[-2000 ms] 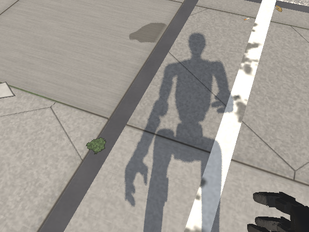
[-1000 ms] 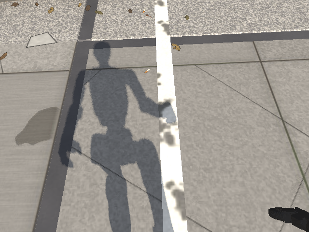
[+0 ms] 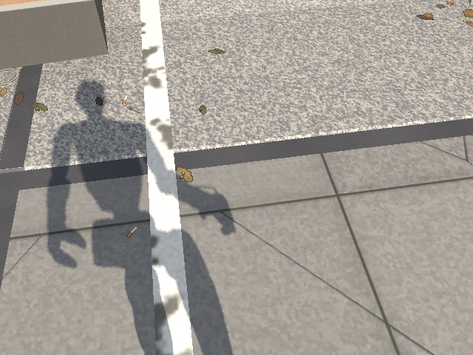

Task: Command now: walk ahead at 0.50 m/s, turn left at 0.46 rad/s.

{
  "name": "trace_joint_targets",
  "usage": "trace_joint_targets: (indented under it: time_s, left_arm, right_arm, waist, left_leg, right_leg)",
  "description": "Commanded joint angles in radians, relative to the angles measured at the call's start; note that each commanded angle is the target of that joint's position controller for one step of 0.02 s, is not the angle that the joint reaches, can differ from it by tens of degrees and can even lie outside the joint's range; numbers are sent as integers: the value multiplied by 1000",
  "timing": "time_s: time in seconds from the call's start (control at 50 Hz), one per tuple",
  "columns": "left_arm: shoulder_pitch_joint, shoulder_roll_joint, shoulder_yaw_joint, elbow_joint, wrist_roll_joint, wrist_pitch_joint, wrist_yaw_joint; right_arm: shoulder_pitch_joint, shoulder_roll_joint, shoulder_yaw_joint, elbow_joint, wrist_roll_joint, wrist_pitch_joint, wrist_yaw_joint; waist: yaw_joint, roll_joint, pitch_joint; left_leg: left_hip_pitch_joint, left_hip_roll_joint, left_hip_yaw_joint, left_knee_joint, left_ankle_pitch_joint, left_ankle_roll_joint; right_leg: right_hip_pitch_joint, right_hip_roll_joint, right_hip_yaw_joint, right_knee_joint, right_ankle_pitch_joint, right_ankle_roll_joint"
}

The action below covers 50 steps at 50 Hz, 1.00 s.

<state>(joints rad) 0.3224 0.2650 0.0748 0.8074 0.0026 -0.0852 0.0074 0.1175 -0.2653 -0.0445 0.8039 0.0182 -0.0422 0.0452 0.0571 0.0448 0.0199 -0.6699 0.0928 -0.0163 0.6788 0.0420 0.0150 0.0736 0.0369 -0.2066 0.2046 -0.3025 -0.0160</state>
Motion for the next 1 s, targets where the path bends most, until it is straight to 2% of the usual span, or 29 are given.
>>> trace_joint_targets:
  time_s: [0.02, 0.06, 0.08, 0.1, 0.12, 0.14, 0.16, 0.18, 0.2, 0.22, 0.24, 0.32, 0.4, 0.48, 0.54, 0.56, 0.58, 0.6, 0.62, 0.64, 0.66, 0.7, 0.76, 0.82, 0.9, 0.94, 0.96, 0.98, 1.0]
  left_arm:
    - [3, 178, 49, -32, -16, 12, 12]
    - [-19, 209, 56, -37, -18, 29, 22]
    - [-32, 218, 57, -41, -19, 40, 26]
    - [-42, 209, 50, -46, -22, 43, 31]
    - [-9, 148, 26, -68, 8, 31, 32]
    - [56, 40, -10, -114, 11, -3, 14]
    - [-55, 135, 5, -123, -25, -42, -4]
    - [-127, 150, 8, -147, -51, -59, -11]
    - [-140, 137, 4, -145, -35, -66, -4]
    - [-144, 151, 14, -138, -6, -61, 4]
    - [-126, 153, 19, -136, 2, -49, 3]
    - [-146, 107, 9, -154, 15, -14, 6]
    - [-287, 71, -8, -188, 16, -19, 1]
    - [-336, 102, 3, -205, 1, -23, -17]
    - [-220, 127, 15, -165, 17, -39, -29]
    - [-168, 141, 17, -153, 37, -49, -28]
    - [-107, 186, 18, -155, 59, -54, -27]
    - [-87, 149, 7, -120, 60, -40, -33]
    - [-107, 105, -4, -125, 12, -26, -41]
    - [-148, 91, -9, -133, -7, -11, -44]
    - [-181, 104, -10, -138, -6, 5, -45]
    - [-229, 150, 3, -149, -1, 29, -37]
    - [-211, 173, 21, -150, 3, 52, -20]
    - [-213, 177, 31, -160, -10, 69, -6]
    - [-208, 175, 39, -164, -17, 95, 9]
    - [-221, 175, 40, -170, -25, 110, 17]
    - [-207, 165, 38, -169, -29, 116, 21]
    - [-184, 129, 26, -174, -25, 116, 21]
    - [-213, 108, 24, -213, -31, 108, 20]
  right_arm:
    - [-124, -65, -12, -120, 1, -15, 20]
    - [-64, -98, -30, -127, 3, -10, 25]
    - [40, -133, -50, -109, 6, -7, 22]
    - [198, -190, -83, -72, 8, -5, 10]
    - [321, -291, -113, -53, 10, 6, -14]
    - [268, -340, -114, -84, 11, -4, -11]
    - [287, -254, -89, -95, 4, -11, -6]
    - [259, -207, -78, -93, 0, -20, -8]
    - [196, -183, -70, -101, 3, -26, -8]
    - [138, -145, -60, -114, 0, -27, -13]
    - [110, -135, -54, -133, -12, -27, -18]
    - [124, -173, -65, -137, -7, -30, -40]
    - [161, -191, -74, -124, 1, -5, -62]
    - [213, -181, -75, -110, 8, 28, -76]
    - [165, -138, -62, -122, -5, 28, -85]
    - [168, -103, -50, -126, -13, 21, -82]
    - [229, -51, -30, -140, -37, 13, -80]
    - [426, -33, -19, -96, -22, 13, -72]
    - [436, -124, -31, -75, -22, 24, -66]
    - [304, -165, -44, -90, -17, 40, -67]
    - [219, -169, -49, -104, -21, 55, -73]
    - [148, -153, -53, -132, -24, 72, -81]
    - [157, -96, -42, -121, -21, 66, -97]
    - [133, -95, -42, -120, -19, 62, -100]
    - [96, -95, -43, -133, -17, 43, -85]
    - [127, -93, -47, -123, -17, 28, -74]
    - [144, -110, -53, -119, -19, 23, -71]
    - [175, -173, -68, -125, -36, 22, -76]
    - [157, -252, -86, -122, -65, 29, -76]
  waist:
    - [3, -92, 71]
    - [-45, -132, 4]
    - [-105, -138, -58]
    - [-191, -112, -142]
    - [-212, 58, -239]
    - [-105, 245, -365]
    - [-184, 95, -383]
    - [-179, 53, -250]
    - [-127, -47, -147]
    - [-93, -46, -106]
    - [-63, -22, -85]
    - [-46, -17, -46]
    - [-96, 29, -28]
    - [-115, 63, -66]
    - [-58, 80, -110]
    - [-35, 53, -158]
    - [-43, -96, -282]
    - [-113, -331, -395]
    - [-107, -249, -377]
    - [-68, -174, -258]
    - [-60, -120, -190]
    - [-75, -130, -92]
    - [-75, -186, -117]
    - [-66, -191, -149]
    - [-57, -200, -123]
    - [-84, -196, -114]
    - [-94, -181, -111]
    - [-91, -80, -123]
    - [-67, 209, -58]
  left_leg:
    - [-41, -15, 45, -50, -92, 40]
    - [84, -82, 111, -43, -200, 80]
    - [221, -127, 135, -53, -227, 107]
    - [465, -164, 122, -116, -170, 146]
    - [763, 16, -169, -125, -114, 216]
    - [1050, 232, -767, -295, -318, 430]
    - [1065, 232, -783, -382, -379, 388]
    - [959, 201, -633, -383, -340, 346]
    - [795, 157, -516, -385, -233, 312]
    - [675, 124, -433, -394, -127, 293]
    - [590, 100, -395, -415, -56, 290]
    - [451, 54, -284, -456, 92, 289]
    - [381, -40, -181, -385, 203, 202]
    - [462, -21, -284, -278, 127, 155]
    - [558, 4, -301, -131, 179, 115]
    - [548, -48, -269, -29, 184, 80]
    - [421, -127, -217, 200, -128, 36]
    - [253, -199, -186, 422, -710, -33]
    - [207, -137, -185, 475, -724, -61]
    - [148, -114, -151, 511, -669, -84]
    - [126, -104, -119, 498, -624, -92]
    - [161, -87, -91, 380, -575, -90]
    - [259, -122, -51, 201, -555, -88]
    - [304, -128, -68, 111, -457, -82]
    - [348, -135, -72, -20, -388, -65]
    - [435, -143, -47, -179, -291, -42]
    - [507, -115, -55, -260, -245, -20]
    - [598, 47, -186, -330, -263, 39]
    - [540, 221, -418, -417, -207, 172]
  right_leg:
    - [27, -325, 43, 12, 565, -127]
    - [55, -323, 17, 158, 913, -100]
    - [36, -305, 0, 309, 1032, -81]
    - [-68, -262, -24, 531, 978, -44]
    - [-337, -200, -25, 860, 516, 6]
    - [-735, 32, 154, 1194, -277, 62]
    - [-844, -19, 327, 1231, -256, 29]
    - [-889, -60, 313, 1187, -180, 4]
    - [-855, -107, 305, 1085, -106, -1]
    - [-788, -137, 301, 997, -68, 5]
    - [-725, -150, 304, 967, -41, 13]
    - [-691, -138, 264, 777, 62, 72]
    - [-588, -53, 231, 460, 324, 91]
    - [-525, 6, 262, 312, 362, 76]
    - [-440, -26, 257, 229, 422, 13]
    - [-314, -66, 264, 193, 587, -20]
    - [-61, -236, 439, 273, 981, -103]
    - [120, -424, 737, 272, 1062, -296]
    - [73, -412, 821, 225, 749, -312]
    - [-11, -353, 755, 197, 534, -274]
    - [-100, -309, 717, 165, 392, -241]
    - [-267, -245, 648, 114, 275, -200]
    - [-304, -184, 588, 98, 289, -189]
    - [-313, -184, 618, 83, 184, -196]
    - [-347, -169, 663, 81, 66, -184]
    - [-385, -143, 663, 115, 55, -155]
    - [-430, -113, 647, 147, 21, -123]
    - [-530, -57, 582, 273, -102, -69]
    - [-685, 100, 352, 486, -227, -12]
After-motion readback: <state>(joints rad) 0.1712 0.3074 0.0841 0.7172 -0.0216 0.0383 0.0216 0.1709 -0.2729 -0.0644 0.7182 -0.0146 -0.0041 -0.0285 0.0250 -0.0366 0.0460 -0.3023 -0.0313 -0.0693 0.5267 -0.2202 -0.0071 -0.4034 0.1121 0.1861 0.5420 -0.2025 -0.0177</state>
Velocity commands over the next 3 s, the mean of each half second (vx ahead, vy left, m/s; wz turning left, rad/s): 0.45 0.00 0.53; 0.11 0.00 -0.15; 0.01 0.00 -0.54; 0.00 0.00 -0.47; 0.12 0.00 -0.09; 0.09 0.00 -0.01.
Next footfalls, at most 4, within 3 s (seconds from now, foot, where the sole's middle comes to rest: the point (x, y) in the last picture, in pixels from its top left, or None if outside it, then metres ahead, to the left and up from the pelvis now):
0.10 left None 0.24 0.12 -0.77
0.56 right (261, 335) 0.54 0.00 -0.77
0.96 left None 0.44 0.20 -0.77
1.40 right None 0.44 -0.06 -0.77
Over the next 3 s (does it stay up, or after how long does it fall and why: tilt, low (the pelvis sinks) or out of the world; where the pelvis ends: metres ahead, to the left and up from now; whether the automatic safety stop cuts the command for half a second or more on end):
stays up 0.53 0.00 0.00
